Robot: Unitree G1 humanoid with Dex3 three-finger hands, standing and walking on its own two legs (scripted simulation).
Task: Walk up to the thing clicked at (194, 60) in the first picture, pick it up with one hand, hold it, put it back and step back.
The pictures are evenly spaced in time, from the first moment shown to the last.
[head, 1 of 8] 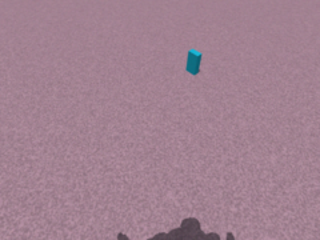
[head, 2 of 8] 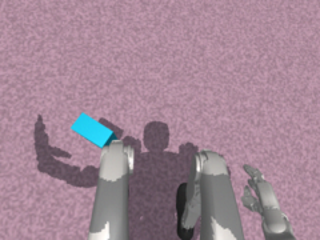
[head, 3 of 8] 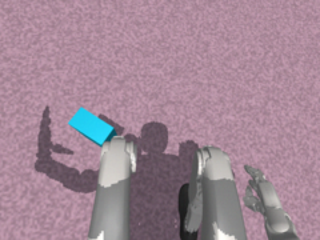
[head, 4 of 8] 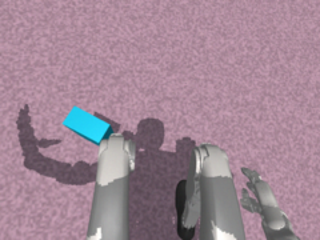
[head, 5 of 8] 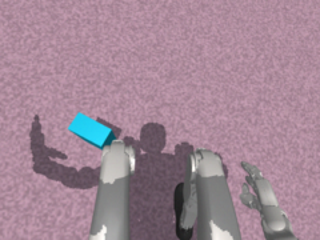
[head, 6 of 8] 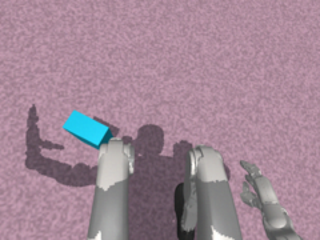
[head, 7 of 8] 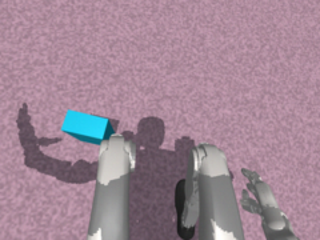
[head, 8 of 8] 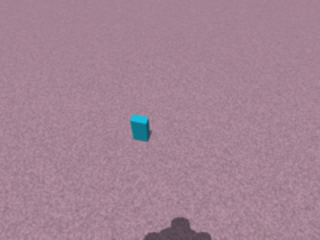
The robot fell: no
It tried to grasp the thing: yes
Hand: left
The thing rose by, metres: 0.01
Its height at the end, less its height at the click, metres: +0.00
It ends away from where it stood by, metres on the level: 0.01
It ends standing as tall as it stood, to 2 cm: yes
